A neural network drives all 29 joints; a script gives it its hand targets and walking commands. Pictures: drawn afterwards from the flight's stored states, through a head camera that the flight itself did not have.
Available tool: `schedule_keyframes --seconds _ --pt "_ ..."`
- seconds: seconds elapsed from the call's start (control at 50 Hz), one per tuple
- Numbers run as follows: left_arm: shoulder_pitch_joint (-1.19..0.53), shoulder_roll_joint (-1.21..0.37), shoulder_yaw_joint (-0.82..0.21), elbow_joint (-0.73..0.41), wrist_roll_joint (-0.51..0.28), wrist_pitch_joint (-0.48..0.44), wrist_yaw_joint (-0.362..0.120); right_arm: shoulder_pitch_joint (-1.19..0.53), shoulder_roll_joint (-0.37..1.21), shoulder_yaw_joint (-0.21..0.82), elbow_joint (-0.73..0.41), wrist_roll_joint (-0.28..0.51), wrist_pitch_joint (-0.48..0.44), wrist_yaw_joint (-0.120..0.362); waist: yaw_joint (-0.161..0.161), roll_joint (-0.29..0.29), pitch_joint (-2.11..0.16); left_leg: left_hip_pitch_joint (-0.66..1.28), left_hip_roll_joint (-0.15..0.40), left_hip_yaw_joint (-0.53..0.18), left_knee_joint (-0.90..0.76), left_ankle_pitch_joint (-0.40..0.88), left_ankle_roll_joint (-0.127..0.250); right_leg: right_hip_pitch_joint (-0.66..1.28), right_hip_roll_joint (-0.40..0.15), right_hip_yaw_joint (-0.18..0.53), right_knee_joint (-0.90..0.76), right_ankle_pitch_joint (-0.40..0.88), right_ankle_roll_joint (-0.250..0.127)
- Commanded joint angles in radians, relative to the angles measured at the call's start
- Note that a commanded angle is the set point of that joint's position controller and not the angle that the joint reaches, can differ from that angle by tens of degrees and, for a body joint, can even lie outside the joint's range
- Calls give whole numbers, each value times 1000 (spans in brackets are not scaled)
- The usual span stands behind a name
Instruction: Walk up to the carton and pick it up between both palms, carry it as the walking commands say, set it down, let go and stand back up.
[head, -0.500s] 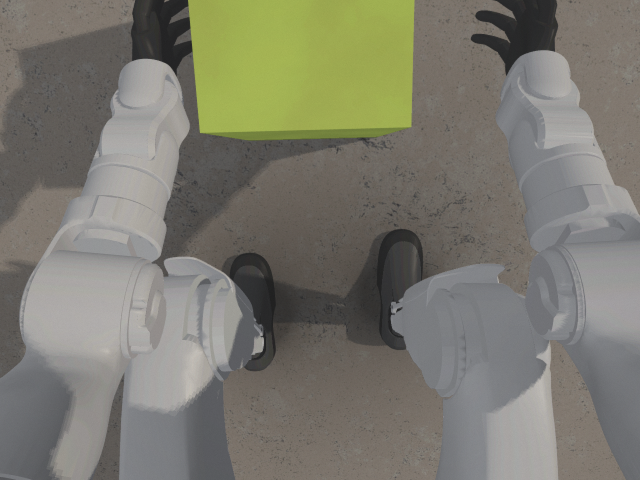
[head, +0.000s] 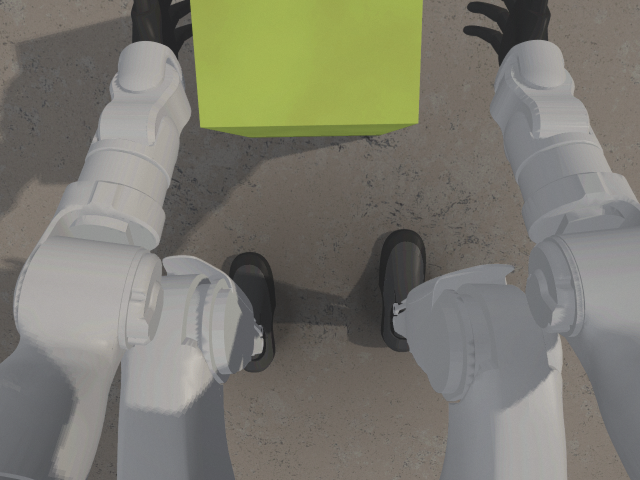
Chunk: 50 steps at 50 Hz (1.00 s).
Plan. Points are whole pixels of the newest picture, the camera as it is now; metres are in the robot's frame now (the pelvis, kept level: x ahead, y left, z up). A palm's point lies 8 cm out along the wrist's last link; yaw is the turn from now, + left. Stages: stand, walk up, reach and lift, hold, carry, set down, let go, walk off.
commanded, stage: reach and lift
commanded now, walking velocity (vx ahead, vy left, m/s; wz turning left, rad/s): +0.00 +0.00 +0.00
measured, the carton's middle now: (311, 40) +0.55 +0.01 -0.26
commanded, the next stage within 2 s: none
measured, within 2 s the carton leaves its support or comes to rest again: leaves its support in 1.10 s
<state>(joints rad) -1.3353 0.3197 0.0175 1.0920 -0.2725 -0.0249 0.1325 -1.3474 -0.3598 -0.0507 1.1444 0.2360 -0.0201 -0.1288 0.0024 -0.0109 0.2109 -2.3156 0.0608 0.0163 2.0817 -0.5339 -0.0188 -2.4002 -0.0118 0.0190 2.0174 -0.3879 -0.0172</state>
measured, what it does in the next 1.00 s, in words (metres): stands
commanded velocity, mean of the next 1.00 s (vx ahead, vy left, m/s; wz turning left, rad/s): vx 0.00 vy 0.00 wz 0.00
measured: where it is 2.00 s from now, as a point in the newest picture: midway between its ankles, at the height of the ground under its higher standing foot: (327, 320)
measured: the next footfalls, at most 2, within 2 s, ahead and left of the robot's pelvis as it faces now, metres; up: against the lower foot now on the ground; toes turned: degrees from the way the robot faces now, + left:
none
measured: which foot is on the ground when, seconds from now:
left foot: down 0.00-1.00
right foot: down 0.00-1.00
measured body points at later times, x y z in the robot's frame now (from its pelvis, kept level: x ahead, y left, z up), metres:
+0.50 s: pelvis +0.00 +0.00 +0.00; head +0.37 -0.01 +0.25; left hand +0.55 +0.13 -0.18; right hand +0.54 -0.17 -0.20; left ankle +0.12 +0.13 -0.35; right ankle +0.15 -0.12 -0.35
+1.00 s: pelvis +0.00 +0.00 -0.01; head +0.36 -0.01 +0.25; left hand +0.55 +0.13 -0.19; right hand +0.54 -0.16 -0.20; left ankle +0.12 +0.13 -0.35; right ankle +0.15 -0.12 -0.35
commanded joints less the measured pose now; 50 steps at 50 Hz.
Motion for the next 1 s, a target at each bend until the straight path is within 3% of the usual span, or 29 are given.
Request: schedule_keyframes --seconds 0.0,0.12,0.34,0.46,0.56,0.68,0.82,0.98 --pt "-261 -14 -51 -4 -16 -31 -6 -249 15 92 -28 59 -48 3 3 -2 -999 416 -101 5 -146 153 1 773 23 -11 -61 139 42" --pt "-280 -60 -69 -3 -14 -33 -7 -248 40 81 6 26 -57 -5 -19 17 -996 428 -116 5 -147 159 -8 777 27 -19 -59 148 39" --pt "-260 -136 -42 19 51 -41 1 -265 111 88 7 -2 -70 -6 5 10 -984 446 -138 3 -155 166 -10 771 47 -22 -66 150 42" --pt "-327 -361 -90 11 57 -41 -44 -362 313 150 -11 4 -69 36 13 8 -982 438 -153 1 -150 168 -5 766 62 -22 -61 150 35" --pt "-437 -685 -123 -1 89 -11 -134 -482 622 181 -26 -24 -45 118 11 9 -955 408 -172 7 -133 152 1 724 84 -29 -43 130 29" --pt "-471 -808 -82 -40 157 40 -198 -508 735 136 -36 -69 -9 178 -11 22 -922 391 -185 18 -126 129 3 676 90 -50 -23 104 26" --pt "-493 -897 -86 -83 166 65 -226 -526 819 142 -80 -66 11 204 -18 26 -962 406 -190 27 -115 141 5 681 88 -64 -6 120 22" --pt "-597 -993 -177 -220 97 73 -220 -625 897 229 -242 -10 17 197 -22 33 -1262 544 -198 39 -89 233 5 822 91 -80 6 220 24"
